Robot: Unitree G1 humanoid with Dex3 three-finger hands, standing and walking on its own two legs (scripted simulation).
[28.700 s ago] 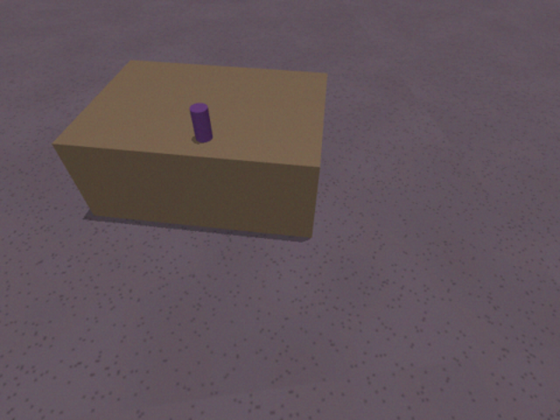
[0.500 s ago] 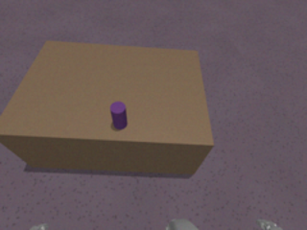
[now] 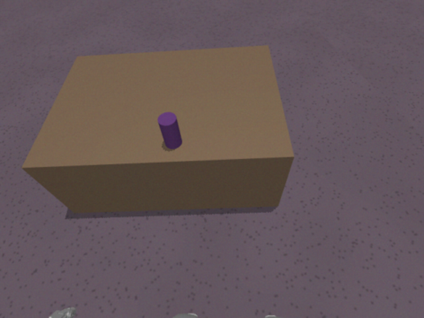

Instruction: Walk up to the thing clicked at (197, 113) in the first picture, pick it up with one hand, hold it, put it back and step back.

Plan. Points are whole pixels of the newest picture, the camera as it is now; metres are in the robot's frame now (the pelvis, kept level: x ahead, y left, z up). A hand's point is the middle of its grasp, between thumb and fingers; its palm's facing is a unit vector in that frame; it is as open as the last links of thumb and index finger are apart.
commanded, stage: step back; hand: left
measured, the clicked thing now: (170, 131) +0.78 +0.18 -0.28
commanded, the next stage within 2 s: stand in 1.92 s
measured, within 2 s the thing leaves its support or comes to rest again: neither
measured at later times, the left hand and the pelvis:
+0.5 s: hand out of the picture -0.08 +0.27 -0.15, palm faces -0.07 -0.91 -0.40, open 7.4 cm; pelvis -0.17 +0.01 -0.01, yaw -3 degrees
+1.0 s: hand out of the picture -0.23 +0.31 -0.16, palm faces +0.01 -0.94 -0.33, open 7.4 cm; pelvis -0.30 +0.04 +0.01, yaw -1 degrees
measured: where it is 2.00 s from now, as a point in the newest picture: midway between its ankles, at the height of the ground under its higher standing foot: outside the picture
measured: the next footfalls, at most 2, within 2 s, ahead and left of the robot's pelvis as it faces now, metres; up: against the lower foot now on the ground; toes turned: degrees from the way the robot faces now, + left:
left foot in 0.08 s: -0.02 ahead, +0.14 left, +0.00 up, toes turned -1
right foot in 0.42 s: -0.14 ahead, -0.11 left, +0.00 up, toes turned -1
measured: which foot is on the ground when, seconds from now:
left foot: up 0.00-0.06, down 0.08-0.46, up 0.48-0.76, down 0.78-1.00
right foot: down 0.00-0.10, up 0.12-0.40, down 0.42-0.80, up 0.82-1.00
